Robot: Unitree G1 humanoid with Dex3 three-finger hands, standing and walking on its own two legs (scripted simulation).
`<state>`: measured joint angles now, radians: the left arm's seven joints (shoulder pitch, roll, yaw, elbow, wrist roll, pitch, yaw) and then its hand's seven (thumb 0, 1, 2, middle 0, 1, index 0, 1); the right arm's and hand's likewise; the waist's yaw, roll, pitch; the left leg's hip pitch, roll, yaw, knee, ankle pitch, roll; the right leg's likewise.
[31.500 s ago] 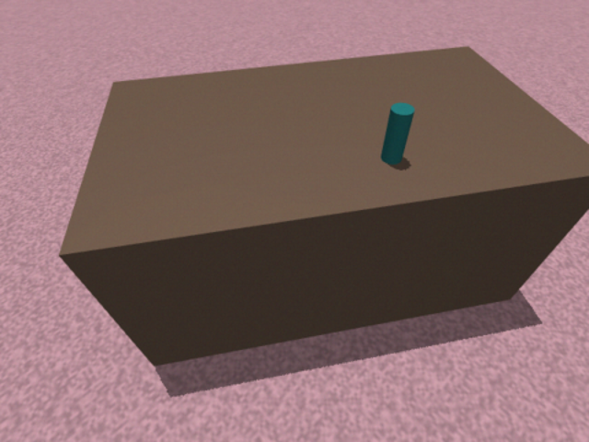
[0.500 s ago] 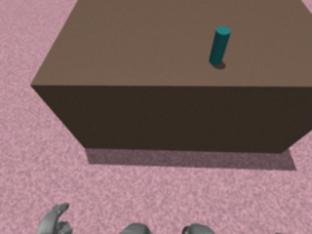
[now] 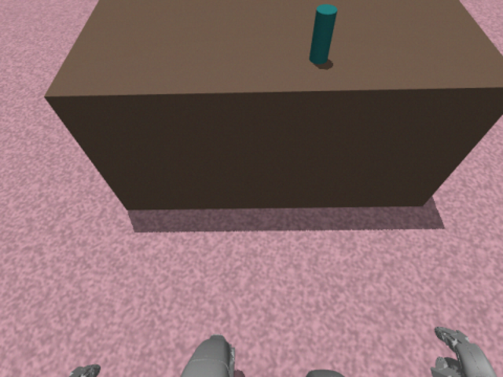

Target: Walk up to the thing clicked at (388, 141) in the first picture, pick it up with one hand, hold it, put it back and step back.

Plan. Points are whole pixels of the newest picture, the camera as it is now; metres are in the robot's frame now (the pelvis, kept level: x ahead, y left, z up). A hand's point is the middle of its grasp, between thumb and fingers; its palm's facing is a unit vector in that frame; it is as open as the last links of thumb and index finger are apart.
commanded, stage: step back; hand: right
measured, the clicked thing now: (322, 35) +0.97 -0.15 -0.03
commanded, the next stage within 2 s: stand in 1.54 s
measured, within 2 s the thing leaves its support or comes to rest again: neither
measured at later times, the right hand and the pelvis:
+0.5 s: hand out of the picture -0.05 -0.28 -0.12, palm faces -0.13 +0.89 -0.43, open 7.4 cm; pelvis -0.15 -0.02 +0.01, yaw +3 degrees
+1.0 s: hand out of the picture -0.13 -0.28 -0.13, palm faces -0.08 +0.93 -0.35, open 7.4 cm; pelvis -0.20 -0.03 +0.02, yaw +3 degrees
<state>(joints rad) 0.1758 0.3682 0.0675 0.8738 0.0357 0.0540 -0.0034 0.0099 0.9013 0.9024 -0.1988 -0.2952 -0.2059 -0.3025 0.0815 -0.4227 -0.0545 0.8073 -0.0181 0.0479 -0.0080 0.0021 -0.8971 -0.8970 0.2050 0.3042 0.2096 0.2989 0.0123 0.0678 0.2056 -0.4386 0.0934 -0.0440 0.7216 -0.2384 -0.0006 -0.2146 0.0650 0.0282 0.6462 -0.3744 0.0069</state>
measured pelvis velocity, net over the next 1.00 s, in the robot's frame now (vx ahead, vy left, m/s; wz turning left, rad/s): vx -0.20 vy -0.03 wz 0.05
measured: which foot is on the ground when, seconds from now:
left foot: down 0.00-0.00, up 0.02-0.26, down 0.28-1.00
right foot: down 0.00-0.30, up 0.32-0.58, down 0.60-0.90, up 0.92-1.00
